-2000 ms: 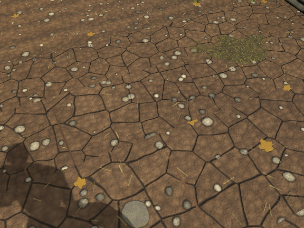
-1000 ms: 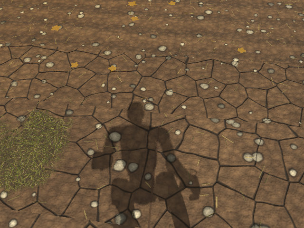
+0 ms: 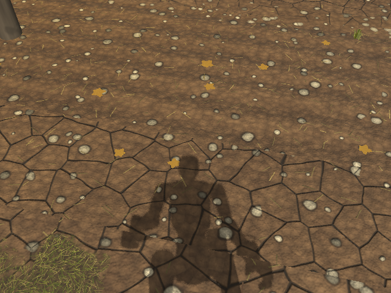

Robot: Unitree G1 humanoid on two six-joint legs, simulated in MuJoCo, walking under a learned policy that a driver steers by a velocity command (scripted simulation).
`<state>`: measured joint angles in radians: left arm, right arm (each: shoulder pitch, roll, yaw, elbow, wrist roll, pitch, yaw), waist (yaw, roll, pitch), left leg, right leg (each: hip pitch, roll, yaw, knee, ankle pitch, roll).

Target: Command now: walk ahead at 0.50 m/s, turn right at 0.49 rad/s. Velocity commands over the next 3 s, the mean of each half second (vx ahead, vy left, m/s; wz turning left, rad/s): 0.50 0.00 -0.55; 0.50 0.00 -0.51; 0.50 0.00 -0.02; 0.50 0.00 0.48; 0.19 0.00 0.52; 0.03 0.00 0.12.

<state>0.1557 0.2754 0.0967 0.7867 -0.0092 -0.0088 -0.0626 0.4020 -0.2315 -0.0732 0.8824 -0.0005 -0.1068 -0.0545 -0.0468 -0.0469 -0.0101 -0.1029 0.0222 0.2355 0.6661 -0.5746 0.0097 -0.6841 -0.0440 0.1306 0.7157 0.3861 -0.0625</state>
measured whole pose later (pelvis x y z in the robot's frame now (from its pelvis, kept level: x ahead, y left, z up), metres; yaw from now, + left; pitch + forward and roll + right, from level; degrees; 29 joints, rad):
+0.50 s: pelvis +0.31 -0.07 -0.16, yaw -19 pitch +3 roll -2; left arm 0.25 0.22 0.06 0.83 -0.02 -0.02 0.01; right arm 0.15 -0.25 -0.05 0.71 0.00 -0.09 -0.03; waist 0.04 0.02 0.02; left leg -0.66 0.09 -0.11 0.75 -0.09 -0.09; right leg -0.29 0.15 0.12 0.57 -0.32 -0.07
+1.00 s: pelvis +0.54 -0.15 -0.15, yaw -34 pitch +3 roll +2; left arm 0.10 0.26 0.07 0.69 -0.01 0.00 -0.03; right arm 0.37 -0.27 -0.09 0.87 0.02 -0.07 0.00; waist -0.08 -0.03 0.00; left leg -0.05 0.05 0.16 0.37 -0.35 -0.03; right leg -0.60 -0.06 0.03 0.78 -0.09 -0.04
